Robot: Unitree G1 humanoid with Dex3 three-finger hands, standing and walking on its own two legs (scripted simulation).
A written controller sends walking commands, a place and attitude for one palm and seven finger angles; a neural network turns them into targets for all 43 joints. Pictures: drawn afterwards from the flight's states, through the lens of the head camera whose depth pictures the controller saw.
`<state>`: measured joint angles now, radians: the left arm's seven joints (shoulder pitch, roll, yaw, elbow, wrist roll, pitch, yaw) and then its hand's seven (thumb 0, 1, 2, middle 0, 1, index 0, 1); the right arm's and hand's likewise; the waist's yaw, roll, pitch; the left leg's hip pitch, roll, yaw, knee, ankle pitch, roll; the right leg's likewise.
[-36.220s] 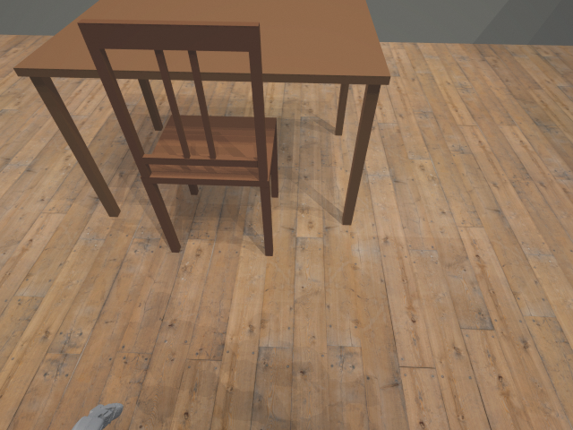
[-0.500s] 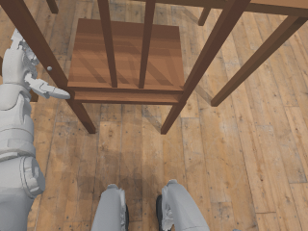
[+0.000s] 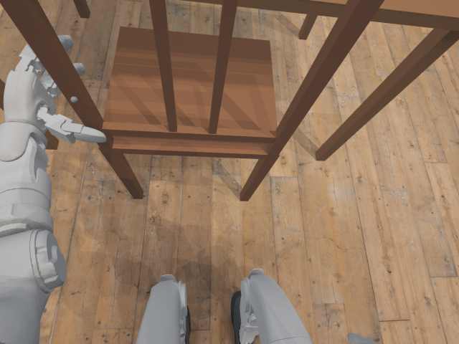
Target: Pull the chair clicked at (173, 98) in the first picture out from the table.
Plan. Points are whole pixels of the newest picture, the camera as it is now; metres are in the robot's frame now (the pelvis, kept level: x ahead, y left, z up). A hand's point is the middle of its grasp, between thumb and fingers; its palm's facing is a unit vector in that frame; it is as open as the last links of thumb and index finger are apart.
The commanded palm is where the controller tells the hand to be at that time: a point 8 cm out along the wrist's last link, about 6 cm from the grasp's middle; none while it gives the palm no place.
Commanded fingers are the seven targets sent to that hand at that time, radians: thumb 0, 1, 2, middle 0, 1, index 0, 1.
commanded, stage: hook a spindle and tug to test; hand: left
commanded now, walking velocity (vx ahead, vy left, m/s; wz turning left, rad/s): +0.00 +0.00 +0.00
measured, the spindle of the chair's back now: (166, 73) +0.54 +0.08 +0.06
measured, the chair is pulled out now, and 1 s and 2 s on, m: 0.00 0.02 0.09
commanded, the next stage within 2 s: step backward, pulling the chair out in 1.10 s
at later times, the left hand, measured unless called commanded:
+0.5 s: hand (78, 95) +0.51 +0.22 +0.04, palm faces -0.01 -1.00 -0.03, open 5.9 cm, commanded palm +0.48 +0.24 +0.03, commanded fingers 0.00 0.90 0.90 -0.50 -1.45 -0.50 -1.45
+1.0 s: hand (79, 109) +0.48 +0.21 +0.04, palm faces -0.01 -1.00 -0.03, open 6.0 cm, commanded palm +0.45 +0.25 +0.03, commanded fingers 0.00 0.90 0.90 -0.50 -1.45 -0.50 -1.45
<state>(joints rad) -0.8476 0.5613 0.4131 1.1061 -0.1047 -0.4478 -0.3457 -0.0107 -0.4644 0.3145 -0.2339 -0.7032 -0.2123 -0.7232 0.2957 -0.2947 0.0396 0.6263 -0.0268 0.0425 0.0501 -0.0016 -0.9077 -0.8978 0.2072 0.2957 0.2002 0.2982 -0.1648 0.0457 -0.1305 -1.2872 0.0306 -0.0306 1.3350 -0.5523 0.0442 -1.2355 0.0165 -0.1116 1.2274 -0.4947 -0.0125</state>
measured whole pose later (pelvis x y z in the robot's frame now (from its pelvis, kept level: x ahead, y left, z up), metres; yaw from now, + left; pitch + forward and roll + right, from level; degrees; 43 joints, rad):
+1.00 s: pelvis +0.02 +0.00 +0.02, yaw -1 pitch +27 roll -5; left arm -0.64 0.46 0.42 0.93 -0.14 -0.45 -0.33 0.01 0.65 0.71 -0.37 -1.38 -0.37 -1.45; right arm 0.30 -0.28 0.02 0.58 -0.02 0.06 0.07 0.00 -0.91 -0.90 0.21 0.30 0.20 0.30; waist -0.15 0.04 -0.15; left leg -1.18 0.04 0.00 1.26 -0.56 0.05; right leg -1.14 0.03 -0.08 1.16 -0.50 0.00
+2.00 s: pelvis -0.02 -0.02 +0.11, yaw -1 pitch +8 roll +0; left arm -0.60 0.27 0.22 1.15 -0.08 -0.26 0.09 0.07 0.59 0.68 -0.31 -1.09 -0.50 -1.45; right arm 0.25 -0.27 -0.03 0.76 0.07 0.03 -0.08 0.00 -0.91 -0.90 0.21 0.30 0.20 0.30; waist -0.10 0.05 0.13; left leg -0.55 0.04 0.07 0.65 -0.26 0.00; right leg -0.55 0.05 -0.01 0.59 -0.18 -0.03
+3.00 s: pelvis -0.13 -0.02 +0.11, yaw -7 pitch +1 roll -1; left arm -0.57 0.24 0.10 1.09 -0.05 -0.19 0.10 -0.05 0.58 0.64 -0.18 -1.16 -0.47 -1.44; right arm 0.22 -0.30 -0.04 0.76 0.04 -0.06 -0.10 0.00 -0.91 -0.90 0.20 0.30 0.20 0.30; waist -0.05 0.05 0.22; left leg -0.46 0.07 0.06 0.52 -0.08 0.00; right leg -0.40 0.03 -0.03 0.65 -0.39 -0.01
